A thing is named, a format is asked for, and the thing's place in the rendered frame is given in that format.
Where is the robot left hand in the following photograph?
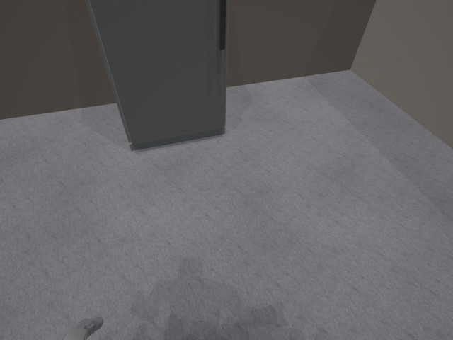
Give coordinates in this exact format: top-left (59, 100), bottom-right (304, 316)
top-left (62, 317), bottom-right (103, 340)

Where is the fridge door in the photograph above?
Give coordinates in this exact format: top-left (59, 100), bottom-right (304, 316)
top-left (89, 0), bottom-right (228, 145)

